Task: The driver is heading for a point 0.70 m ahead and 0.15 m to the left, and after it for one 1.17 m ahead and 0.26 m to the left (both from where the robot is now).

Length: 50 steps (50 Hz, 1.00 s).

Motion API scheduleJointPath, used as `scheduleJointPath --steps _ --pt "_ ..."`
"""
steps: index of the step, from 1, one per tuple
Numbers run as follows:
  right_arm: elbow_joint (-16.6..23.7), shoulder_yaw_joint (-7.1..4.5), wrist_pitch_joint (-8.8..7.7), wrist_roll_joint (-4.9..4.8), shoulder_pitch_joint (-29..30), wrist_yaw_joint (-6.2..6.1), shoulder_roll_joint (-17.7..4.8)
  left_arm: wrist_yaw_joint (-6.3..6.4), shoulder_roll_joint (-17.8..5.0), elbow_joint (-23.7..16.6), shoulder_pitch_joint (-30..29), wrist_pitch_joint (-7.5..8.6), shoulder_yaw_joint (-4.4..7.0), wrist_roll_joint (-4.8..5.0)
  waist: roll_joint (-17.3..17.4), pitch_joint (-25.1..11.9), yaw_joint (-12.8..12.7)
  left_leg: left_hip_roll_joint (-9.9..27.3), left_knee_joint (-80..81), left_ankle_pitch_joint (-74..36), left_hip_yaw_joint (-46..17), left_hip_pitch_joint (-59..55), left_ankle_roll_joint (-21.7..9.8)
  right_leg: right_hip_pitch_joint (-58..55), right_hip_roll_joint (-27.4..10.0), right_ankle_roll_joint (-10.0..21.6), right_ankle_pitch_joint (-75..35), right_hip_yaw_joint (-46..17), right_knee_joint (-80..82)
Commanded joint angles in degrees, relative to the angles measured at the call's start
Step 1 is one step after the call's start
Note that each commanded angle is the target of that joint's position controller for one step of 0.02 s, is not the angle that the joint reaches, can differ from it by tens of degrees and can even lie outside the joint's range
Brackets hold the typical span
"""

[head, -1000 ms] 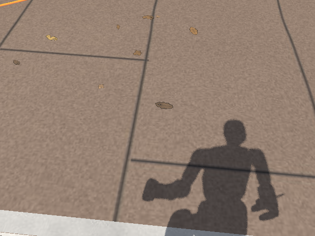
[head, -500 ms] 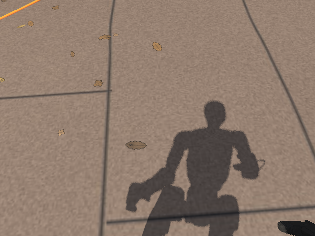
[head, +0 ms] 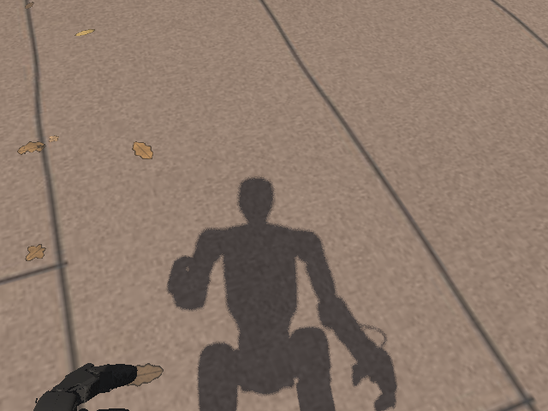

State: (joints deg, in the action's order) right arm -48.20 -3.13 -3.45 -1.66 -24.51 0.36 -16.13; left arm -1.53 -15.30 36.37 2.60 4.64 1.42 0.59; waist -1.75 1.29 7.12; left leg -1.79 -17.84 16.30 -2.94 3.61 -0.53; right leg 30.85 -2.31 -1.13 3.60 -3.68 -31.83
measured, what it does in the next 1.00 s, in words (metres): walks ahead, turning left: right foot, then left foot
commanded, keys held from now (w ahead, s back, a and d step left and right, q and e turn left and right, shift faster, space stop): w+q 0.68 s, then w+e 0.24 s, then e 0.08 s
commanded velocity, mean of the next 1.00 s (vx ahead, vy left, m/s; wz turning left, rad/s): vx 0.49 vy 0.00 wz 0.34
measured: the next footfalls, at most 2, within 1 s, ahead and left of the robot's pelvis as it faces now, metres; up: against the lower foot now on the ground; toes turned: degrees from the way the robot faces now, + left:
right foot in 0.06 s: +0.19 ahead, -0.14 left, +0.00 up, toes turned +4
left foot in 0.56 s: +0.41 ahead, +0.18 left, +0.00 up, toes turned +22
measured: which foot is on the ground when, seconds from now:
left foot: down 0.00-0.06, up 0.08-0.54, down 0.56-1.00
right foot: up 0.00-0.04, down 0.06-0.58, up 0.60-1.00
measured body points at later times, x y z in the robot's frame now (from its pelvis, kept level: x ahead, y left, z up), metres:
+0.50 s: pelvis +0.25 +0.01 -0.01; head +0.28 +0.03 +0.44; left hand +0.18 +0.30 -0.14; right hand +0.53 -0.16 -0.09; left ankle +0.37 +0.18 -0.71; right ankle +0.15 -0.14 -0.74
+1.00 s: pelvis +0.51 +0.12 +0.00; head +0.53 +0.14 +0.45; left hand +0.58 +0.42 -0.11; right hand +0.68 -0.11 -0.12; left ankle +0.38 +0.17 -0.74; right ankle +0.75 +0.07 -0.70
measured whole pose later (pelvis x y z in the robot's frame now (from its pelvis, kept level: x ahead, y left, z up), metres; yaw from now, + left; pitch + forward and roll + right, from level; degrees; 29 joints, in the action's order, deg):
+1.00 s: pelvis +0.51 +0.12 +0.00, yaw +22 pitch +1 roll +2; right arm -44.3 -2.7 -3.9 0.5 -16.5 0.2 -15.9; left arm -2.4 -15.8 43.5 7.7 4.4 2.2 0.7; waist -2.8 1.4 3.0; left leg -5.2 -13.3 16.5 1.3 -2.1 -3.7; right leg 36.6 -4.5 0.0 -7.0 -1.1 -33.5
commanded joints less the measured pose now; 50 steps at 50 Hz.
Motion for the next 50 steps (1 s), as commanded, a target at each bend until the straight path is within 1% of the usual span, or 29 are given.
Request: scheduleJointPath --steps 1,2,3,4,5,6,8,9,10,14,19,22,24,26,27,28,29,30,31,32,33,34,36,38,40,43,46,48,50 --pt "3.6 -2.53 -0.15 -0.34 3.1 -0.64 -10.7 0.03 -6.5 -3.3 1.2 1.45 2.50 0.32 7.4 -1.1 -6.5 13.2 1.2 -13.3 -12.1 6.0 -8.2 -12.9 1.5 1.4 -1.3 1.2 5.0" --pt "3.7 -2.15 -0.09 0.00 3.0 -0.70 -9.5 0.47 -8.0 -1.9 5.8 1.45 3.41 0.05 7.0 -3.4 -8.8 11.1 -3.5 -16.1 -11.0 7.6 -6.8 -20.4 1.7 2.7 0.1 1.8 6.2" --pt "4.5 -1.16 -0.28 0.66 3.7 -0.57 -6.8 1.10 -10.7 -0.9 13.0 1.49 4.49 -0.76 4.7 -8.7 -12.6 7.7 -15.0 -13.4 -8.4 12.8 -4.7 -31.9 -3.9 5.2 1.2 -2.7 5.7" --pt "6.3 0.45 -0.98 1.23 0.1 -0.65 -1.5 1.66 -15.8 -0.2 20.3 0.84 5.76 -1.85 -8.0 -17.6 -13.7 0.8 -35.0 4.2 -1.6 29.2 -0.8 -50.8 -17.7 11.2 5.9 -20.1 6.5" --pt "6.8 0.23 -1.46 -0.19 -2.0 -0.82 -3.2 1.23 -14.5 1.2 22.5 0.25 5.58 -1.49 -15.7 -19.8 -13.2 0.5 -47.1 17.9 -3.1 38.7 -0.1 -51.4 -22.6 15.9 18.6 -36.4 13.1" --pt "6.6 -1.21 -1.26 -1.00 0.9 -0.87 -7.9 1.11 -10.6 1.2 19.6 0.29 4.45 -0.77 -9.3 -11.9 -13.0 3.5 -52.3 13.8 -4.9 42.2 -0.2 -45.0 -20.5 14.4 23.8 -31.7 15.0" --pt "7.0 -1.59 -0.47 -0.30 5.3 -0.83 -7.6 0.87 -6.3 1.3 13.1 0.47 3.08 -0.76 -5.2 -3.8 -10.4 6.7 -51.1 5.6 -3.3 40.7 0.1 -33.4 -15.7 12.1 15.5 -18.6 17.8" --pt "7.1 -1.79 0.13 0.04 5.7 -0.74 -6.8 0.76 -4.9 1.6 10.9 0.71 2.75 -1.12 -5.7 -1.8 -8.9 8.0 -49.3 3.0 -3.5 38.7 0.3 -29.2 -14.1 11.6 10.6 -14.0 19.5" --pt "7.2 -1.68 0.74 -0.03 5.5 -0.57 -5.6 0.77 -4.7 2.0 9.5 0.99 2.86 -1.32 -6.0 -0.7 -7.8 8.8 -48.3 1.3 -3.3 36.3 0.5 -26.0 -13.2 11.3 7.2 -10.4 21.1" --pt "9.2 -1.28 1.87 0.43 8.9 -0.18 -3.3 1.18 -6.6 4.2 9.5 2.05 3.96 -1.28 -2.5 0.7 -7.0 9.3 -42.3 -5.9 -3.2 37.3 1.7 -24.4 -13.3 12.4 -4.1 -1.3 24.0" --pt "12.1 -0.35 1.37 0.47 17.4 1.67 -2.1 1.88 -9.5 6.4 11.4 1.38 4.81 -0.76 -0.9 2.5 -9.7 8.3 -26.3 -17.9 0.7 34.2 0.7 -25.8 -12.2 10.8 -7.1 8.1 24.6" --pt "14.5 -0.32 1.52 0.34 22.1 2.56 -2.6 1.95 -11.1 8.0 13.8 0.58 5.38 0.12 -0.5 4.0 -11.0 7.8 -21.0 -16.7 2.4 34.4 -1.0 -30.3 -13.7 9.7 -7.7 10.5 23.5" --pt "15.9 -0.66 1.66 0.44 23.6 3.02 -3.5 1.96 -12.1 8.8 14.6 -0.20 5.76 0.70 -0.8 4.0 -10.7 6.5 -19.0 -12.3 4.3 33.6 -2.7 -33.9 -14.5 8.7 -14.2 12.1 20.4" --pt "16.2 -1.75 2.02 0.70 20.7 3.10 -5.5 2.25 -14.0 8.9 14.3 -1.01 6.27 1.15 -2.8 0.5 -8.0 2.6 -18.6 -6.2 7.9 26.6 -5.1 -35.8 -14.2 7.4 -33.5 14.2 11.8" --pt "14.8 -2.99 2.21 0.63 14.4 2.90 -7.5 2.42 -14.4 8.8 13.8 -1.53 6.33 1.39 -2.6 -3.2 -4.1 -0.1 -16.9 -5.7 9.5 17.9 -6.7 -34.5 -13.1 6.3 -40.3 15.7 2.4" --pt "12.1 -4.99 2.57 0.40 4.6 2.10 -10.9 2.68 -13.1 8.5 14.1 -1.65 5.72 1.17 -1.0 -8.3 0.7 -2.1 -14.4 -8.4 8.5 2.6 -8.9 -27.3 -10.8 4.3 -37.3 17.0 -10.8" --pt "10.9 -6.63 3.12 0.00 -1.1 0.78 -16.9 2.61 -8.1 6.7 16.5 -1.19 4.00 -1.12 10.3 -13.2 0.5 9.8 -12.9 -7.2 -11.7 -15.9 -14.5 -7.4 -5.9 1.0 -5.3 17.4 -31.3" --pt "13.2 -6.17 2.16 -0.06 1.8 1.08 -19.2 1.98 -4.5 4.0 17.6 0.70 2.25 -1.35 17.3 -21.6 -3.7 20.9 -2.2 4.4 -43.7 -26.2 -24.4 9.2 4.9 -1.1 30.8 5.4 -46.6" --pt "13.4 -4.63 1.30 0.31 1.8 1.61 -13.8 1.22 -10.0 3.1 11.2 2.27 3.52 0.78 9.2 -19.4 0.1 20.3 1.5 6.8 -41.0 -24.6 -21.3 15.1 1.6 0.1 27.7 -2.0 -48.4" --pt "12.9 -3.94 0.63 0.63 3.3 1.61 -11.7 0.94 -10.2 2.0 8.2 3.15 3.38 1.87 7.8 -12.0 -0.9 18.3 1.6 3.9 -32.8 -17.6 -19.1 16.7 -0.5 1.4 23.0 -1.0 -45.4" --pt "13.1 -3.51 0.34 0.66 7.0 1.53 -10.4 1.42 -9.3 2.6 8.2 3.47 3.22 0.78 2.8 -7.4 -3.8 15.7 1.6 -1.9 -26.6 -8.9 -17.1 13.8 -2.9 1.5 18.8 -1.0 -39.9" --pt "13.7 -2.89 0.20 1.04 10.2 1.30 -8.4 1.80 -9.8 3.2 8.7 3.16 3.67 -0.57 3.4 -5.5 -5.9 13.7 2.2 -8.3 -22.1 -2.5 -16.0 9.7 -4.5 1.2 16.2 -1.2 -35.2" --pt "14.3 -2.10 -0.13 1.94 12.8 0.84 -6.4 1.38 -8.9 4.9 12.3 1.65 3.59 -0.77 5.1 -5.2 -8.2 12.6 4.5 -17.0 -17.1 3.7 -15.9 4.3 -5.8 0.1 12.7 -0.2 -32.3" --pt "12.8 -2.08 -0.82 1.90 11.7 0.54 -7.1 1.37 -7.3 5.6 12.3 0.48 3.16 -0.84 4.7 -4.2 -8.3 12.1 6.2 -23.2 -11.9 6.5 -16.0 3.9 -5.9 -1.3 8.8 1.0 -28.7" --pt "11.3 -2.12 -1.18 1.94 10.2 0.12 -7.8 1.43 -6.1 4.7 8.6 0.02 2.59 -0.64 4.7 -2.1 -7.0 11.4 7.6 -24.1 -8.0 6.9 -14.9 6.1 -6.3 -2.0 2.0 1.2 -22.6" --pt "9.6 -1.85 -1.37 2.02 9.0 -0.18 -7.9 0.79 -5.2 4.2 4.3 0.33 2.04 -0.03 5.0 -0.1 -4.8 9.9 9.1 -19.8 -2.9 6.2 -12.1 5.3 -5.2 -1.1 -9.6 2.0 -11.8" --pt "7.4 -2.05 -1.61 1.95 7.1 -0.18 -9.0 -0.08 -4.8 3.0 0.2 0.58 1.66 0.68 4.7 2.1 -2.8 11.8 10.6 -16.2 -1.1 3.2 -11.3 4.9 -3.7 0.1 -14.0 2.5 -5.2" --pt "6.0 -1.97 -1.12 2.14 6.8 -0.31 -8.6 -0.84 -4.8 2.2 -1.3 0.77 1.61 0.34 3.8 3.4 -2.4 12.6 8.1 -23.8 1.3 -0.2 -10.6 5.4 -2.3 1.2 -12.7 2.5 -1.5" --pt "5.3 -2.14 -0.28 2.11 7.2 -0.76 -9.1 -1.75 -5.0 1.5 -1.0 1.01 1.82 -0.06 4.6 2.1 -3.1 13.6 3.5 -33.4 2.7 -3.9 -9.2 4.2 -0.6 2.5 -9.1 3.2 0.2"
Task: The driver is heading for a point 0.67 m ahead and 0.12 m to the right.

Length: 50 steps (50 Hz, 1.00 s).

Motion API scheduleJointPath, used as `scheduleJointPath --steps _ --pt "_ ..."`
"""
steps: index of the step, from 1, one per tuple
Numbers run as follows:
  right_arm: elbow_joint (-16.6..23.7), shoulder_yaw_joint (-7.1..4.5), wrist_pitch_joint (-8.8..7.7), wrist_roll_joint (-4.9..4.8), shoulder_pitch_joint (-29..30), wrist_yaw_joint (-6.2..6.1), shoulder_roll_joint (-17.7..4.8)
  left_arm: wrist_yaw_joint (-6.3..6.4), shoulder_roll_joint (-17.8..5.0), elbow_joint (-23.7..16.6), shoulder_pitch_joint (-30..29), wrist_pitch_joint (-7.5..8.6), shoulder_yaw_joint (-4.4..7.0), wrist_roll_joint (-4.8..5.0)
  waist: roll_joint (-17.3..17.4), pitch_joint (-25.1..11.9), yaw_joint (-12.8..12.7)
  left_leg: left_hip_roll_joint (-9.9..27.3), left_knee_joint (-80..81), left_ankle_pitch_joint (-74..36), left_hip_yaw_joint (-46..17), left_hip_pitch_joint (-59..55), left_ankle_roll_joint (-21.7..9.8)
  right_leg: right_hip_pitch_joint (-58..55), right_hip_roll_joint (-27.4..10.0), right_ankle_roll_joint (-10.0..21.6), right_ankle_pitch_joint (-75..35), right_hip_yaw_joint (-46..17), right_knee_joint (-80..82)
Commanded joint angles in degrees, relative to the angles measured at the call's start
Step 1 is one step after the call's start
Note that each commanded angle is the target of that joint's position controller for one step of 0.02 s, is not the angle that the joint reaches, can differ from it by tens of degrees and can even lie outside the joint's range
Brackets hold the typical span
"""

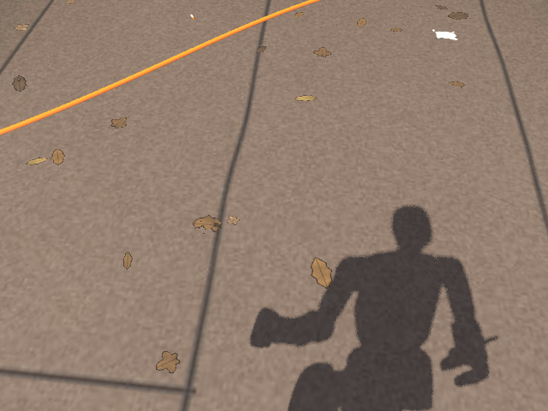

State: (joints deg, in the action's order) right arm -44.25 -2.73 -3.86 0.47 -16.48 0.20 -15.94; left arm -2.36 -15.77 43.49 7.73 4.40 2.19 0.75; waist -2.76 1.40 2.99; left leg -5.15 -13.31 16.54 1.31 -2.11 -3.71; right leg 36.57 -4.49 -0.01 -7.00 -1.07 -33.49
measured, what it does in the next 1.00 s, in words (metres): walks ahead, turning right: right foot, then left foot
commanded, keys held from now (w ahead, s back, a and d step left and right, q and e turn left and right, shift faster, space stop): e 0.56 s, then no key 0.34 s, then q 0.10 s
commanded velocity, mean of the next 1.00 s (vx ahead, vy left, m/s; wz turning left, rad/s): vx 0.09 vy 0.00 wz -0.37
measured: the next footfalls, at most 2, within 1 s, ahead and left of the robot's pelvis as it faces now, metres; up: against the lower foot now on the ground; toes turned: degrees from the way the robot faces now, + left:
right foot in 0.08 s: +0.24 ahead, -0.12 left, +0.00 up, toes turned -3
left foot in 0.56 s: +0.30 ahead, +0.09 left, +0.00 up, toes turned -25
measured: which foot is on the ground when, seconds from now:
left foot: down 0.00-0.10, up 0.12-0.54, down 0.56-1.00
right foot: up 0.00-0.06, down 0.08-0.56, up 0.58-0.88, down 0.90-1.00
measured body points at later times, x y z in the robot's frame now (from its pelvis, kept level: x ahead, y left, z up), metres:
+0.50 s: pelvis +0.17 -0.02 -0.01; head +0.20 -0.03 +0.44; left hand +0.39 +0.22 -0.10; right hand +0.24 -0.32 -0.11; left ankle +0.26 +0.12 -0.72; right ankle +0.20 -0.12 -0.74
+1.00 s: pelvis +0.19 -0.02 +0.00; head +0.20 -0.03 +0.45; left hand +0.43 +0.15 -0.10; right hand +0.19 -0.31 -0.12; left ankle +0.26 +0.11 -0.74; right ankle +0.13 -0.12 -0.74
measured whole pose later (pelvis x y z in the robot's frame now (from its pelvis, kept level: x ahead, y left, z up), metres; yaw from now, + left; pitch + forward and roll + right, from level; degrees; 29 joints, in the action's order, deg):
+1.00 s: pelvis +0.19 -0.02 +0.00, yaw -23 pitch +0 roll +0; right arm -44.5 -1.6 -0.4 0.7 -12.0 -0.4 -14.7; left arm 0.5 -13.5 40.6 10.5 -2.5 2.0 -1.5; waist 1.6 1.3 2.2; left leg 2.5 -29.0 14.0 -2.3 15.0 3.0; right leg 11.7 1.2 0.4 16.7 -1.6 -28.4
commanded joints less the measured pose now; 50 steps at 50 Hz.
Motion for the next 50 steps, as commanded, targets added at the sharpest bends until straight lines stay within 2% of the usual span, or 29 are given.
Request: scheduleJointPath --steps 1,3,4,5,6,7,8,9,11,15,17,20,24,27,28,29,30,31,33,35,38,41,43,44,45,46,47,48,50 --pt "1.4 -2.73 0.58 -0.27 0.0 -0.97 -9.9 -1.30 -5.5 -5.8 -4.8 1.27 1.44 -0.43 6.6 0.7 0.1 17.2 -4.1 -39.7 -1.3 0.1 -5.2 -2.8 2.7 2.1 4.5 1.5 2.1" --pt "2.1 -2.99 1.67 -0.78 2.1 -1.96 -10.7 -1.50 -8.5 -4.2 3.5 1.19 3.03 -0.97 7.6 -4.5 -4.4 15.6 -16.4 -53.0 0.0 -1.2 -2.8 -11.9 6.5 3.9 8.1 4.3 3.7" --pt "2.6 -2.65 2.03 -0.66 2.2 -2.39 -10.0 -0.96 -10.9 -3.0 9.4 1.19 4.17 -1.07 5.3 -8.0 -7.5 12.5 -28.1 -50.2 2.2 2.5 -0.2 -21.1 7.0 5.6 0.2 3.3 7.2" --pt "4.3 -1.52 1.69 1.35 -1.6 -2.57 -7.0 -0.12 -16.1 -3.5 13.7 0.83 5.12 -1.49 -5.3 -15.6 -6.7 7.5 -48.0 -22.9 3.8 16.7 3.6 -38.7 -5.6 11.3 -23.8 -12.5 2.8" --pt "4.9 -0.02 0.88 1.48 -7.9 -1.51 -3.0 0.14 -16.3 -5.2 11.7 0.60 4.59 -1.55 -14.7 -25.0 -2.9 -3.2 -67.2 22.3 -2.3 35.7 7.3 -55.4 -18.4 24.6 -31.8 -37.6 5.5" --pt "3.8 -0.98 0.31 0.21 -5.6 -0.56 -8.9 0.26 -12.6 -6.4 11.2 -0.34 4.03 -0.87 -4.9 -28.0 -6.6 1.2 -70.2 19.6 -10.2 37.3 6.4 -53.7 -15.7 22.6 -20.9 -34.7 7.8" --pt "5.7 -1.18 0.40 -1.31 0.4 -0.37 -9.4 0.67 -10.6 -7.4 7.9 -1.04 3.49 -0.56 -2.1 -20.8 -6.8 3.6 -68.5 15.9 -9.0 40.0 5.7 -47.2 -13.0 19.9 -12.7 -27.8 8.9" --pt "6.0 -1.14 0.93 -0.97 3.1 -0.85 -8.9 0.96 -9.5 -7.5 5.3 -1.71 3.11 -0.17 3.3 -13.2 -5.5 5.7 -63.8 12.9 -7.5 40.8 5.9 -37.8 -10.3 17.5 -8.3 -23.1 11.3" --pt "6.7 -1.57 2.61 -0.15 3.7 -1.73 -8.8 1.64 -9.1 -8.3 2.9 -2.63 2.95 -0.68 1.3 -7.6 -2.7 7.3 -55.6 9.4 -7.0 35.3 6.2 -24.6 -6.9 15.8 -1.3 -20.5 15.0" --pt "5.7 -1.04 3.21 0.44 1.3 -2.79 -6.2 2.60 -11.2 -9.0 1.7 -3.34 3.98 -1.08 -2.0 -9.1 -1.5 5.7 -43.7 5.9 -5.8 31.0 8.6 -19.6 -4.4 15.8 -6.7 -17.3 14.8" --pt "5.7 -1.12 3.47 0.37 2.5 -2.93 -6.3 3.33 -11.6 -9.3 1.3 -4.15 4.24 -0.46 -2.1 -10.7 -2.0 5.4 -40.1 1.5 -6.5 30.1 9.3 -19.5 -3.4 14.4 -0.5 -17.7 14.3" --pt "6.6 -1.24 3.60 -0.06 5.8 -2.73 -6.1 4.00 -11.3 -9.8 0.6 -5.51 4.25 -0.21 -3.7 -9.2 -3.0 4.6 -34.5 -1.4 -7.3 29.3 9.4 -18.1 -1.7 12.6 13.9 -20.2 14.8" --pt "7.5 -1.56 2.14 -0.47 7.8 -2.00 -6.3 4.01 -11.0 -10.0 1.5 -6.42 4.37 -0.25 -6.1 -8.0 -4.2 3.4 -25.5 0.6 -7.8 26.8 8.4 -21.1 -1.9 11.8 13.8 -25.2 12.3" --pt "6.3 -2.49 0.98 -0.55 3.9 -1.44 -7.6 4.09 -9.5 -10.5 0.6 -6.97 3.95 0.62 -5.6 -8.0 -1.5 5.3 -8.7 -8.6 -7.6 16.5 5.7 -20.5 1.1 8.4 11.5 -26.0 6.7" --pt "6.8 -3.38 1.16 0.43 3.2 -1.76 -11.4 3.98 -6.7 -10.6 3.1 -6.99 3.15 0.20 2.2 -9.7 -2.9 16.0 -6.4 -12.4 -15.8 9.8 1.7 -15.3 5.1 5.2 25.0 -20.9 -2.0" --pt "6.2 -4.36 2.06 2.29 4.6 -1.81 -15.3 3.78 -6.2 -12.5 3.6 -6.48 3.07 0.41 19.8 -6.1 -5.5 25.4 -4.4 -24.2 -29.0 9.2 -7.7 -3.9 14.2 1.6 40.2 -8.7 -11.4" --pt "7.5 -3.63 2.01 2.39 5.3 -1.77 -11.5 3.72 -11.1 -11.2 4.5 -5.80 4.39 -0.88 16.8 -7.0 -3.7 28.7 -4.9 -27.9 -31.9 9.9 -12.1 -2.5 11.0 -1.1 43.5 -8.5 -25.2" --pt "8.1 -2.88 2.02 1.76 6.5 -1.95 -9.0 3.63 -12.5 -9.7 5.1 -5.87 5.17 -0.34 12.0 -6.8 -3.9 25.9 -6.4 -28.8 -26.6 10.7 -10.9 -2.8 10.3 -2.0 40.5 -8.8 -30.7" --pt "8.1 -2.30 2.26 -0.02 8.7 -1.97 -7.3 4.23 -10.1 -8.0 5.8 -7.07 4.77 -0.36 9.1 -5.2 -4.2 20.7 -8.2 -28.7 -19.1 10.3 -7.6 -1.8 9.7 -4.1 35.7 -8.3 -35.0" --pt "7.5 -1.99 2.83 -0.07 8.3 -1.99 -7.0 4.12 -6.9 -8.2 4.7 -7.51 3.69 0.02 10.2 -4.6 -3.7 17.9 -7.9 -30.6 -14.4 10.9 -7.3 -3.8 9.8 -5.2 33.5 -6.1 -32.5" --pt "6.8 -2.07 3.53 0.08 7.9 -2.06 -7.1 3.88 -4.5 -9.2 1.9 -7.25 2.48 -0.02 13.5 -6.2 -2.5 16.9 -8.6 -30.6 -11.8 8.6 -7.5 -9.2 7.3 -5.8 32.8 -3.0 -19.1" --pt "5.8 -2.49 4.10 -0.40 6.5 -1.75 -8.7 3.28 -4.6 -9.3 0.8 -7.10 2.16 0.04 15.8 -6.7 -1.0 17.9 -9.1 -30.1 -12.6 9.1 -8.4 -16.8 6.0 -5.1 31.0 0.0 -6.3" --pt "5.3 -2.23 4.26 -1.25 6.9 -1.55 -8.7 2.97 -4.6 -7.6 3.5 -6.94 2.33 -0.08 14.6 -5.8 -2.6 17.2 -10.5 -27.0 -12.2 11.0 -7.2 -23.0 6.5 -3.3 21.3 1.6 7.2" --pt "4.4 -1.90 4.00 -1.64 5.2 -1.48 -7.8 2.89 -5.0 -7.1 4.0 -6.84 2.35 -0.49 13.2 -5.0 -3.0 16.1 -10.8 -23.8 -11.8 13.1 -5.1 -27.1 6.4 -1.7 15.0 1.1 14.5" --pt "3.7 -1.43 3.33 -0.97 3.2 -1.23 -6.9 3.18 -7.1 -7.5 4.3 -6.81 2.54 -1.06 9.8 -6.2 -2.3 14.9 -12.0 -17.8 -10.9 17.3 -1.4 -33.5 2.5 0.3 8.8 -3.9 14.3" --pt "4.0 -0.27 2.25 1.29 1.3 -0.35 -3.8 3.83 -10.8 -7.6 5.0 -7.06 3.09 -1.87 -2.1 -8.9 0.1 10.1 -16.9 -6.5 -6.3 22.3 2.5 -39.2 -6.2 3.6 -5.0 -11.9 10.9" --pt "4.0 0.32 1.95 1.02 2.9 -0.32 -1.9 3.25 -6.5 -6.4 2.4 -6.73 1.92 -2.55 -7.9 -8.1 0.2 8.9 -12.8 1.1 -4.1 17.7 5.1 -29.0 -7.7 7.6 4.2 -11.6 11.7" --pt "3.4 -0.14 2.13 0.89 6.0 -0.42 -4.8 2.75 -3.7 -7.2 0.1 -6.09 1.32 -2.67 -4.0 -4.9 -1.1 8.7 -13.0 -3.3 -4.2 16.0 6.5 -26.9 -3.8 6.3 13.3 -9.0 12.4" --pt "3.5 -0.86 2.90 -0.13 8.8 -0.96 -6.7 3.06 -6.9 -6.4 1.8 -5.24 2.23 -2.65 -4.0 -2.0 -3.1 7.2 -15.4 -7.2 -4.0 19.3 6.3 -26.9 -1.4 3.9 16.8 -7.0 12.7"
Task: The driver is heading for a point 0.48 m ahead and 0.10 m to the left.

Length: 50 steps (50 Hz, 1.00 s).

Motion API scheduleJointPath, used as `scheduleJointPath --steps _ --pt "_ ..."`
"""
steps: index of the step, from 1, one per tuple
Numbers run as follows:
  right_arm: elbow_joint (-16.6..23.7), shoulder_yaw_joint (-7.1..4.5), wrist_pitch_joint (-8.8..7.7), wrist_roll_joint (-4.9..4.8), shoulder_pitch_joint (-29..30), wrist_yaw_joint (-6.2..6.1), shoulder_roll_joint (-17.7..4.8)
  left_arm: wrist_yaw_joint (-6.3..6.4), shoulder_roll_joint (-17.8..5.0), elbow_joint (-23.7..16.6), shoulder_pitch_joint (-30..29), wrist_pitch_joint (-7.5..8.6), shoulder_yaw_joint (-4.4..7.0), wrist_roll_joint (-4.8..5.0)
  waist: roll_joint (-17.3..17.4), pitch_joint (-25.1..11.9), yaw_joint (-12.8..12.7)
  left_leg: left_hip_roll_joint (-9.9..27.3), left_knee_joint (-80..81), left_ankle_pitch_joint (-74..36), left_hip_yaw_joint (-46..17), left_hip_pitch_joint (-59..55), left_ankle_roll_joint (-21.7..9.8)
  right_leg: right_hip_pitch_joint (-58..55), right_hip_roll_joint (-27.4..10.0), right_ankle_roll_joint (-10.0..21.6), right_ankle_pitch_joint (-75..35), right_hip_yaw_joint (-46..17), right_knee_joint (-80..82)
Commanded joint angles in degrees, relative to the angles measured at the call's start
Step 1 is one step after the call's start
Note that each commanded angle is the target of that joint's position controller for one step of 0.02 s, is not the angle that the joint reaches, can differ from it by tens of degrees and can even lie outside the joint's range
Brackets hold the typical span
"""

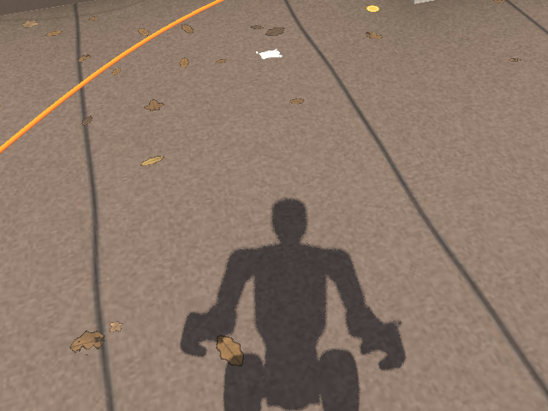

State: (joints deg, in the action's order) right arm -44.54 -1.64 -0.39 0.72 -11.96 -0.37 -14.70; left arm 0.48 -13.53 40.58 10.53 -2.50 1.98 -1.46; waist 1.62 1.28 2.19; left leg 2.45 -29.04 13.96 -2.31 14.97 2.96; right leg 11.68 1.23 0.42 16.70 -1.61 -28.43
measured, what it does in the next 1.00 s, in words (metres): steps on the spot: left foot, then right foot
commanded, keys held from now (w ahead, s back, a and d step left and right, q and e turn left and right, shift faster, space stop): q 0.54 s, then e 0.46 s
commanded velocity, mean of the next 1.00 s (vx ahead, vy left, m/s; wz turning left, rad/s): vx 0.00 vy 0.00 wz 0.17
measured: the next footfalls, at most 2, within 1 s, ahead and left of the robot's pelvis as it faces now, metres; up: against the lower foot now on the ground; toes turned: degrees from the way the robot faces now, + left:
left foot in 0.32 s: +0.03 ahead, +0.14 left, +0.00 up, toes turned +12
right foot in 0.82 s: +0.09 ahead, -0.08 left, +0.00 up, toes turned +16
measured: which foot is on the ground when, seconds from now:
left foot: down 0.00-0.06, up 0.08-0.30, down 0.32-1.00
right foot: down 0.00-0.32, up 0.34-0.80, down 0.82-1.00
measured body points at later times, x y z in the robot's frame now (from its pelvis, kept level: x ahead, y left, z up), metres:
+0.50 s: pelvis -0.01 +0.06 +0.00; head +0.03 +0.10 +0.45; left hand +0.08 +0.37 -0.11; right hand +0.19 -0.19 -0.08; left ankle -0.01 +0.13 -0.74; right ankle -0.01 -0.11 -0.64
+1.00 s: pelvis +0.01 +0.05 -0.01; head +0.04 +0.04 +0.44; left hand +0.07 +0.35 -0.11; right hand +0.22 -0.20 -0.11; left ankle -0.02 +0.13 -0.73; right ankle +0.05 -0.10 -0.74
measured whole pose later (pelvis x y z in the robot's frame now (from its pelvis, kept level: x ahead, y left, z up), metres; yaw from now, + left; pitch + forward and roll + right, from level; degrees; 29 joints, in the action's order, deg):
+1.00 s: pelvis +0.01 +0.05 -0.01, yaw +10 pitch +0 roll +0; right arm -40.8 -3.7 1.5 0.9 -7.2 -1.8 -16.6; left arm 1.4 -17.6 44.3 11.9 -0.4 4.1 0.7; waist 0.4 3.3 -0.7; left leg -4.0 -35.6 20.8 -0.6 16.1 -2.2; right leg 16.9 0.0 -1.6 16.8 -6.3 -33.3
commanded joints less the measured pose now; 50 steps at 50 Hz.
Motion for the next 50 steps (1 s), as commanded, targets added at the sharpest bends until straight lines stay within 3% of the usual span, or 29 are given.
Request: scheduleJointPath --steps 1,4,6,8,11,13,15,16,17,18,19,21,22,27,33,35,37,39,41,42,43,44,46,48,50 --pt "4.1 -2.17 -0.13 -0.55 3.7 -0.66 -8.5 0.48 -10.4 -3.0 -0.6 2.00 2.88 0.02 -9.0 -0.8 -2.1 -0.4 -0.5 -4.9 -0.7 3.4 -0.5 -1.6 -8.3 3.8 -7.8 -7.1 7.9" --pt "4.4 -2.68 0.42 -1.31 2.4 -0.88 -8.4 1.64 -11.5 -2.4 1.6 1.57 3.70 0.76 -11.0 0.0 -2.7 -1.6 -7.5 0.5 1.1 8.2 -0.7 -2.6 -13.3 7.4 -12.9 -9.1 8.3" --pt "4.9 -3.08 0.92 -1.45 2.3 -0.57 -7.9 2.29 -11.1 -3.3 0.6 1.41 3.76 0.56 -13.1 -0.5 -3.5 -1.1 -18.9 14.0 1.4 12.0 -0.8 -2.8 -18.8 11.8 -19.1 -12.4 8.9" --pt "5.4 -3.47 1.71 -1.82 2.2 -0.14 -7.3 2.51 -10.9 -3.4 -0.5 1.82 3.82 0.67 -9.9 -0.3 -3.2 0.9 -27.9 20.3 -0.2 16.6 -0.4 -4.5 -22.2 14.5 -27.7 -12.6 8.6" --pt "5.4 -3.12 2.51 -1.80 1.1 0.47 -6.4 2.20 -11.7 -3.5 -4.9 1.72 4.42 1.61 -8.2 -1.8 -2.1 1.7 -21.8 14.2 2.1 11.8 -0.1 -4.0 -19.5 12.2 -31.5 -5.8 6.7" --pt "6.0 -3.32 2.57 -2.06 0.2 1.35 -7.0 2.10 -12.1 -3.1 -5.3 1.15 4.65 2.10 -9.2 -3.6 -2.0 0.3 -15.0 9.4 4.6 7.4 -0.7 -4.7 -18.4 10.7 -31.9 -2.8 4.1" --pt "5.4 -3.96 2.52 -1.99 -3.3 1.92 -7.6 2.14 -11.7 -2.2 -5.3 0.80 4.58 3.19 -8.0 -5.1 -0.1 -2.5 -2.7 -1.3 7.2 -0.5 -2.8 -2.8 -16.5 7.2 -26.4 0.9 -2.0" --pt "5.6 -4.87 2.32 -1.40 -4.3 1.42 -10.0 1.86 -10.0 -0.7 -1.3 1.03 4.22 2.95 -1.5 -5.2 -0.4 -2.1 4.2 -11.6 2.4 -6.2 -4.9 1.6 -12.9 3.1 -16.1 5.2 -10.6" --pt "7.5 -6.81 1.95 -1.12 -4.8 0.26 -18.9 1.64 -5.9 -2.9 -0.7 1.15 2.80 -0.55 17.8 -5.3 -2.4 14.2 7.0 -36.7 -22.2 -15.6 -12.8 19.2 -4.6 -3.9 15.9 9.4 -29.2" --pt "8.6 -5.81 0.65 1.07 -6.8 1.15 -17.6 2.00 -7.5 -4.6 -6.3 1.45 3.06 0.09 13.9 -9.6 1.6 20.4 9.2 -37.9 -32.0 -13.1 -23.1 23.1 0.4 -4.2 25.5 -0.9 -39.3" --pt "8.9 -5.32 -0.61 1.24 -5.0 1.63 -16.0 2.18 -9.6 -4.3 -7.1 1.31 3.67 1.39 7.4 -7.6 1.1 18.6 9.5 -34.0 -27.5 -12.4 -23.0 24.9 -1.0 -3.6 22.5 -3.2 -43.8" --pt "9.1 -4.78 -1.04 -0.91 -0.4 0.83 -13.5 2.78 -10.5 -2.5 -6.1 1.22 4.32 1.34 2.0 -4.9 -1.0 12.8 8.7 -24.3 -20.4 -11.4 -17.1 26.2 -3.2 -3.0 12.6 -4.0 -41.1" --pt "9.4 -4.39 -0.76 -1.53 0.9 0.29 -12.8 2.96 -10.9 -2.3 -5.8 1.17 4.57 1.24 2.8 -4.7 -1.8 11.2 9.0 -23.9 -18.7 -10.0 -15.8 24.5 -3.6 -3.3 9.4 -4.3 -39.3" --pt "10.7 -4.15 0.07 -1.38 0.0 -1.03 -12.1 2.50 -9.0 -1.5 -4.8 1.47 4.32 1.72 3.8 -6.0 -1.7 8.3 10.4 -21.2 -17.6 -11.6 -15.4 22.7 -1.3 -5.4 3.0 -4.2 -33.6" --pt "9.5 -1.76 0.21 0.67 2.8 -1.14 -6.8 1.89 -7.1 0.8 -3.5 1.60 3.18 1.61 5.9 -4.7 -1.1 6.5 12.5 -10.2 -12.5 -5.5 -14.5 11.7 -5.2 -6.7 -0.4 -2.6 -18.5" --pt "8.1 -1.46 0.15 1.30 2.9 -0.66 -6.8 1.47 -7.3 1.2 -3.6 1.98 2.88 1.70 6.2 -2.9 -0.2 6.4 13.6 -5.2 -12.1 -3.1 -14.7 7.6 -5.4 -6.2 0.4 -1.5 -13.3" --pt "7.0 -1.64 0.15 1.31 3.5 -0.30 -8.0 1.29 -8.6 1.3 -3.6 2.35 2.97 2.11 5.8 -1.0 0.1 7.3 13.4 -2.7 -13.2 -2.6 -15.0 6.5 -5.1 -5.4 1.8 -0.9 -9.8" --pt "6.5 -2.16 0.46 0.36 4.7 -0.43 -9.6 1.16 -9.6 1.2 -2.7 2.79 3.15 2.33 4.7 -0.4 -1.0 7.8 11.1 -5.4 -13.5 -3.9 -14.9 6.0 -4.2 -4.2 0.5 0.2 -4.9" --pt "5.4 -2.56 0.59 -0.43 3.3 -0.86 -10.2 0.92 -10.5 1.1 -1.6 3.24 3.07 1.78 2.1 -1.0 -2.0 7.0 8.3 -10.7 -12.1 -5.6 -12.8 3.4 -4.3 -2.5 -10.3 -0.6 2.2" --pt "5.5 -2.73 0.35 0.03 1.8 -1.13 -10.1 0.95 -12.7 0.5 -1.5 3.35 3.44 1.54 -1.0 -2.5 -1.1 5.1 5.4 -11.1 -10.2 -5.7 -11.1 1.8 -6.4 -1.1 -21.9 -3.7 0.7" --pt "6.1 -2.98 0.14 0.68 0.8 -1.27 -9.8 0.87 -15.1 0.9 -1.4 3.19 4.18 2.18 -6.0 -4.0 0.8 0.8 3.3 -9.8 -6.0 -5.6 -9.3 1.6 -7.2 0.9 -27.5 -6.2 -1.4" --pt "6.4 -3.01 0.13 0.84 2.6 -1.48 -9.2 0.74 -14.2 1.0 -0.6 2.93 4.36 2.88 -8.0 -4.9 -0.4 -1.8 0.3 -8.6 -1.9 -6.2 -7.7 2.7 -7.9 2.8 -25.6 -8.5 -0.1" --pt "7.4 -3.08 0.79 0.32 5.4 -1.89 -7.0 0.89 -13.5 0.5 -0.4 2.77 4.31 2.62 -11.0 -4.5 -1.5 -4.8 -5.5 -4.6 2.3 -3.4 -5.4 3.6 -11.2 6.2 -21.4 -15.8 3.5" --pt "8.4 -3.13 1.43 0.15 6.0 -1.80 -5.4 1.12 -13.8 -0.1 0.1 2.81 4.35 2.05 -14.1 -3.9 -2.2 -6.9 -8.9 3.1 2.1 1.7 -4.7 1.8 -13.9 10.0 -20.4 -22.5 6.0" --pt "8.7 -3.28 1.05 -0.12 4.6 -1.20 -4.9 1.17 -13.9 -0.9 -1.1 3.04 4.36 2.03 -15.2 -4.4 -1.7 -7.0 -11.0 13.7 0.3 5.5 -4.8 -1.2 -15.5 11.6 -22.4 -25.7 6.3"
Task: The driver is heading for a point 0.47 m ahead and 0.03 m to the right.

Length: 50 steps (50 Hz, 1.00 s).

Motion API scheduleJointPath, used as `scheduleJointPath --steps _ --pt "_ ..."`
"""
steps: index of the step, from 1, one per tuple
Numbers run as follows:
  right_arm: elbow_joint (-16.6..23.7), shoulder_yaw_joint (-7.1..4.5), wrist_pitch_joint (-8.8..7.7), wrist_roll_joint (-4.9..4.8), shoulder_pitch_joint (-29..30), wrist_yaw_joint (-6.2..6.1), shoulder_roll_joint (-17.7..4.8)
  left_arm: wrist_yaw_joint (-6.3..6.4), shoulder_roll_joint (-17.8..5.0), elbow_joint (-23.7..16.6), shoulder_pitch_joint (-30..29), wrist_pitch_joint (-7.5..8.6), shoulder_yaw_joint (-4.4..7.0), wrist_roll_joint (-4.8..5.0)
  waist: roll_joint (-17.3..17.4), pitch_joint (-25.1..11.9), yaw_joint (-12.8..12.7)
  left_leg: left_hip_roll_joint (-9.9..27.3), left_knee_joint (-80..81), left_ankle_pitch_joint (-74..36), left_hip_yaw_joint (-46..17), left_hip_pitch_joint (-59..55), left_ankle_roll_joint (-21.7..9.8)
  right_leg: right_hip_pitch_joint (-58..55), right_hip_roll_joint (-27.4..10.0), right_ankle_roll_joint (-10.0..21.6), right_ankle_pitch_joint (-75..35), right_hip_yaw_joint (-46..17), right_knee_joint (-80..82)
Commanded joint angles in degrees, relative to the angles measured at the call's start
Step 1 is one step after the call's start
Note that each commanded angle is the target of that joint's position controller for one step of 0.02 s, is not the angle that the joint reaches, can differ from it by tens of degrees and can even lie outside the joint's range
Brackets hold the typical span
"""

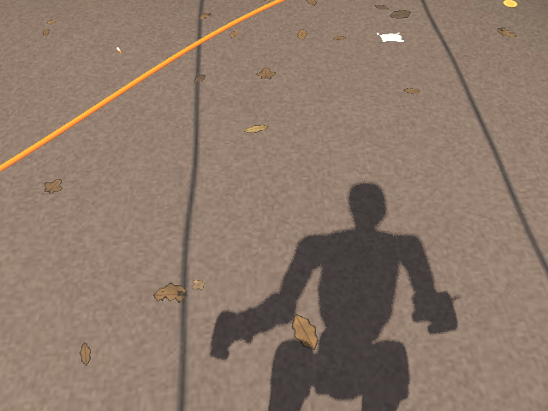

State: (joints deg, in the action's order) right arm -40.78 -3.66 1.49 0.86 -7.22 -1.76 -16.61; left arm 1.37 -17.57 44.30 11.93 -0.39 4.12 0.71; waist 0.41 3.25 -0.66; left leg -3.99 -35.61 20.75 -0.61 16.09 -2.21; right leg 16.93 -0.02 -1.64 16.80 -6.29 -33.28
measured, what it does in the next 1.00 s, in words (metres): walks ahead: right foot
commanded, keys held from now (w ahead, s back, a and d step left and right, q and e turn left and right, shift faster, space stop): e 0.12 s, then w+e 0.30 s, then w+q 0.56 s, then no key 0.02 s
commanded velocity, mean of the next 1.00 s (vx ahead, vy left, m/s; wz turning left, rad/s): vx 0.32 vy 0.00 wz -0.12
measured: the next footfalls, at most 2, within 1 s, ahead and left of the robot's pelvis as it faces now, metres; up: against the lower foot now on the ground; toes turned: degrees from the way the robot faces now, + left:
right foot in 0.58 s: +0.17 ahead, -0.22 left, +0.00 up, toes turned -19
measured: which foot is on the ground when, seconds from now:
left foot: down 0.00-0.60, up 0.62-1.00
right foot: down 0.00-0.08, up 0.10-0.56, down 0.58-1.00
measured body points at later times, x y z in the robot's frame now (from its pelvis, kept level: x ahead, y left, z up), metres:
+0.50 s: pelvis +0.06 -0.03 +0.01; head +0.09 -0.04 +0.46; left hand +0.35 +0.12 -0.07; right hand -0.01 -0.33 -0.10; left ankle -0.01 +0.10 -0.73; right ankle +0.10 -0.21 -0.70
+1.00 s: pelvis +0.27 -0.15 +0.00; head +0.30 -0.16 +0.45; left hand +0.32 +0.13 -0.12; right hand +0.43 -0.42 -0.10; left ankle +0.47 -0.03 -0.69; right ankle +0.13 -0.21 -0.73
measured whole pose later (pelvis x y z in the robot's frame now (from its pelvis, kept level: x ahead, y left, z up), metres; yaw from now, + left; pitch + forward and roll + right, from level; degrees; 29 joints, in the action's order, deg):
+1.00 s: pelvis +0.27 -0.15 +0.00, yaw -5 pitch +1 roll -2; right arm -40.5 -2.9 -1.9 -1.5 -8.0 2.7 -15.4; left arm 0.5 -15.2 47.7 19.9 4.8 4.1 0.0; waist 2.4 2.2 -4.1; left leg 5.0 -40.7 -1.3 -0.3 38.4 -1.4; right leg -6.7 2.8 1.7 18.9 14.0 -11.3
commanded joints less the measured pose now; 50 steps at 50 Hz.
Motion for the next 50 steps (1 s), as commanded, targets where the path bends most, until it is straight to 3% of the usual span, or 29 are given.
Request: scheduleJointPath --steps 1,3,4,5,6,7,8,9,10,14,19,23,26,27,28,29,30,31,32,33,34,35,36,38,41,45,49,50 --pt "4.8 -1.40 -1.24 -0.47 -1.0 0.48 -3.1 0.31 -10.1 -4.9 -3.4 0.87 2.35 0.17 -12.9 -6.8 1.7 0.1 -2.8 7.1 -2.1 4.5 0.4 -7.3 -13.9 13.1 -23.8 -21.0 10.2" --pt "3.5 -1.83 -2.04 -0.78 -4.6 1.02 -3.8 0.73 -10.0 -5.9 -7.0 -0.27 2.53 1.45 -10.4 -8.1 3.7 1.5 9.9 -5.2 -1.9 -3.0 0.6 -4.7 -9.7 9.1 -21.7 -17.0 6.7" --pt "3.1 -2.59 -2.05 -0.37 -5.9 1.08 -6.4 0.95 -8.4 -6.7 -7.0 -0.84 2.15 1.38 -6.0 -9.0 3.0 6.1 13.8 -11.5 -5.5 -8.6 -0.3 -0.3 -6.1 6.2 -15.1 -13.4 1.8" --pt "3.7 -3.62 -1.61 0.24 -4.2 1.04 -10.9 1.01 -5.9 -7.4 -4.7 -1.24 1.49 1.01 8.4 -6.4 0.2 14.9 17.3 -18.2 -16.9 -11.9 -5.3 10.2 2.1 2.0 -0.3 -3.9 -7.8" --pt "5.0 -3.23 -1.86 1.22 -4.0 1.26 -10.2 0.98 -7.8 -7.5 -3.1 -1.01 2.00 0.11 14.5 -6.3 1.1 25.2 18.8 -29.1 -26.5 -11.2 -13.2 14.6 3.3 -0.4 19.5 -0.8 -19.9" --pt "5.4 -2.35 -2.31 1.01 -4.5 1.11 -8.0 0.67 -10.2 -6.6 -1.7 -0.91 3.06 0.04 8.4 -6.3 0.9 26.7 19.5 -26.2 -26.1 -11.6 -15.7 16.8 1.2 -0.9 19.6 -3.0 -30.1" --pt "5.5 -2.08 -2.69 0.49 -3.6 0.87 -7.1 0.34 -10.0 -5.8 -1.5 -1.11 3.34 0.63 4.1 -5.2 0.0 23.9 20.2 -15.3 -21.7 -11.9 -13.3 18.9 -0.4 -0.8 14.9 -3.1 -32.8" --pt "5.2 -2.25 -3.10 -0.46 -3.2 0.49 -7.4 0.11 -8.6 -5.7 -2.3 -1.24 3.02 0.87 3.3 -3.0 0.3 21.3 22.3 -2.5 -18.8 -13.0 -11.0 22.4 -2.0 -0.8 9.6 -2.9 -31.9" --pt "4.7 -2.16 -3.51 -0.94 -3.9 -0.05 -7.4 -0.13 -7.3 -6.2 -4.6 -1.14 2.56 0.98 4.4 -1.2 1.7 20.4 23.9 1.6 -17.4 -14.4 -9.9 25.6 -2.9 -1.0 5.8 -2.5 -31.7" --pt "3.3 -2.29 -4.51 -0.52 -9.7 -0.68 -7.7 -1.48 -5.4 -8.7 -9.2 0.27 1.65 1.07 4.4 -1.3 5.3 19.4 27.4 -0.4 -11.2 -19.9 -9.3 27.5 -3.4 -2.3 -0.3 0.9 -26.0" --pt "1.9 -3.23 -5.09 -0.87 -11.6 0.15 -9.8 -2.77 -3.1 -11.5 -12.2 1.26 0.51 1.01 4.8 0.1 6.3 20.7 29.0 -5.9 -3.9 -20.5 -9.1 26.3 -5.3 -2.0 -3.9 3.5 -16.4" --pt "-0.2 -3.40 -5.45 -1.58 -13.8 1.40 -10.0 -3.58 -1.2 -12.7 -14.1 2.00 -0.62 1.01 4.4 1.6 6.6 20.2 28.9 -10.3 1.1 -16.4 -9.1 19.0 -4.5 0.5 -3.6 6.3 -7.7" --pt "-2.1 -3.40 -5.03 -3.18 -14.4 2.38 -11.3 -4.05 -2.5 -12.9 -13.8 2.76 -0.48 0.83 6.1 2.2 4.4 21.4 27.1 -16.5 0.3 -14.7 -9.3 11.9 -2.4 3.4 -1.5 8.9 -1.8" --pt "-2.3 -3.39 -4.79 -3.73 -13.2 2.44 -12.0 -4.13 -3.4 -12.2 -11.4 3.05 0.01 0.72 6.2 1.2 2.0 21.4 24.1 -21.7 0.8 -13.7 -8.6 7.0 -1.3 4.5 -2.5 9.8 1.5" --pt "-2.6 -3.10 -4.71 -4.00 -12.0 2.33 -12.1 -3.97 -4.9 -10.3 -5.5 3.25 1.01 0.64 5.4 -2.0 -1.9 20.1 17.8 -30.4 2.7 -10.7 -7.0 -3.3 0.5 5.7 -6.4 11.0 5.5" --pt "-3.0 -2.23 -4.97 -3.64 -12.4 2.19 -10.2 -3.35 -8.1 -7.3 3.4 3.16 2.75 0.46 3.8 -8.0 -6.1 16.7 6.6 -34.4 5.7 -6.0 -4.7 -16.8 0.9 7.1 -8.0 10.2 5.9" --pt "-1.1 -0.28 -5.37 -1.61 -11.2 2.24 -5.8 -2.16 -12.7 -5.5 14.5 2.78 4.01 -0.38 -4.2 -16.7 -10.4 12.6 -13.4 -13.7 7.4 7.5 -1.1 -33.9 -12.1 10.5 -5.7 -4.9 6.0" --pt "1.1 0.53 -6.32 -1.95 -14.0 2.03 -2.2 -1.74 -16.2 -6.6 13.2 3.13 3.87 -1.37 -14.1 -19.9 -6.4 3.9 -30.0 14.6 1.0 24.0 1.4 -38.6 -24.5 17.1 4.9 -30.0 14.5" --pt "0.3 -1.10 -6.74 -3.74 -11.6 1.87 -8.1 -2.01 -11.7 -6.7 10.8 4.02 2.89 -1.07 -7.8 -15.4 -7.7 5.6 -36.4 11.5 -6.7 27.5 1.5 -31.6 -24.4 17.2 8.8 -29.2 17.9" --pt "1.1 -1.60 -6.60 -4.21 -10.4 2.03 -9.1 -2.33 -8.4 -6.2 7.6 4.45 1.76 -0.41 -9.3 -9.1 -5.2 8.3 -36.1 6.1 -5.8 29.1 0.8 -25.9 -22.2 15.2 8.2 -19.8 18.8" --pt "0.4 -1.65 -6.21 -3.51 -10.2 1.87 -8.5 -2.72 -5.5 -6.0 4.3 4.84 0.95 -0.01 -8.2 -5.7 -3.0 10.4 -34.3 1.0 -4.9 27.4 0.9 -20.5 -18.8 13.4 4.7 -13.4 20.4" --pt "-0.2 -1.82 -5.69 -2.80 -10.4 1.73 -7.9 -2.94 -3.9 -5.9 1.4 5.23 0.65 -0.23 -8.6 -3.4 -1.2 11.6 -32.2 -3.5 -4.9 25.2 1.3 -16.0 -16.4 12.1 0.5 -8.3 22.3" --pt "-1.2 -1.79 -4.97 -2.89 -11.9 1.85 -7.1 -2.93 -2.7 -5.6 -0.3 5.81 0.51 -0.81 -8.8 -2.5 0.3 12.4 -31.6 -7.1 -5.3 22.0 1.5 -12.9 -14.5 10.9 -4.9 -3.8 23.5" --pt "-2.1 -1.42 -4.00 -3.03 -13.2 2.07 -4.7 -2.58 -2.6 -4.6 -0.5 7.00 0.87 -1.40 -6.5 -2.2 1.6 12.0 -31.4 -11.0 -5.5 20.8 2.2 -11.0 -13.6 10.6 -15.7 2.1 24.6" --pt "-0.9 -1.19 -3.61 -2.79 -10.2 1.92 -3.5 -1.91 -3.4 -2.9 1.1 7.60 1.27 -1.83 -4.6 0.1 1.2 11.2 -25.6 -16.5 -6.8 23.9 3.1 -11.1 -13.1 10.8 -21.7 7.8 25.8" --pt "2.0 -0.10 -4.09 -2.37 -2.2 3.25 -1.9 -1.00 -5.3 -1.6 3.0 7.07 1.68 -1.25 -3.1 2.9 -1.3 10.2 -11.0 -24.4 -2.8 23.8 2.4 -13.0 -12.9 9.8 -23.5 13.2 27.5" --pt "5.9 0.74 -4.32 -2.38 5.2 5.08 -0.9 -0.47 -7.3 0.3 7.3 5.58 2.27 -0.41 -1.5 4.7 -3.7 9.5 -3.4 -22.4 1.2 26.7 0.1 -21.0 -15.4 9.3 -30.7 16.2 24.8" --pt "6.9 0.81 -4.45 -2.13 6.5 5.48 -0.7 -0.34 -7.5 0.6 7.6 4.96 2.22 -0.27 -1.3 5.1 -3.6 8.5 -1.5 -20.6 2.5 25.8 -0.5 -21.7 -15.4 9.1 -37.2 17.0 22.6"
